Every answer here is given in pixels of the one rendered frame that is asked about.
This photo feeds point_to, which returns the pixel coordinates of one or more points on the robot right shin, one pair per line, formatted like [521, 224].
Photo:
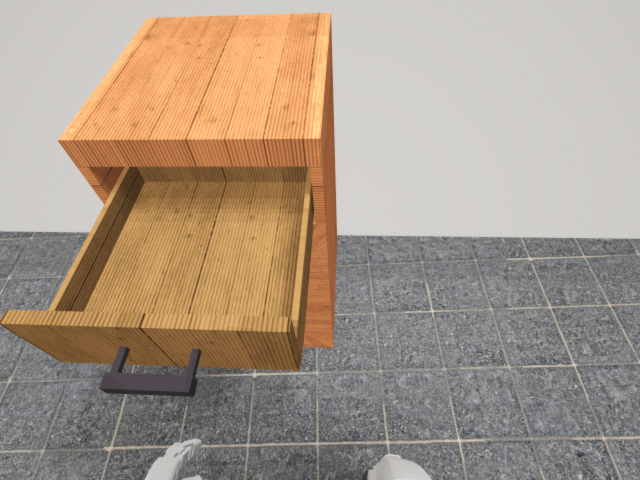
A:
[389, 456]

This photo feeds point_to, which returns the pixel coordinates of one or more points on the right robot thigh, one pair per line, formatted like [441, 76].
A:
[397, 469]

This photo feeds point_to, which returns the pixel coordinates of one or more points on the drawer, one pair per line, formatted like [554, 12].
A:
[182, 258]

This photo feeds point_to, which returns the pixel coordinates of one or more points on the handle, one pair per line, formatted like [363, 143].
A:
[150, 384]

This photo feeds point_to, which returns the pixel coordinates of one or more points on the cabinet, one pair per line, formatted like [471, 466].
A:
[223, 91]

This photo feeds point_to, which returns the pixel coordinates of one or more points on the left robot hand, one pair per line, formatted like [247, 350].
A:
[176, 457]

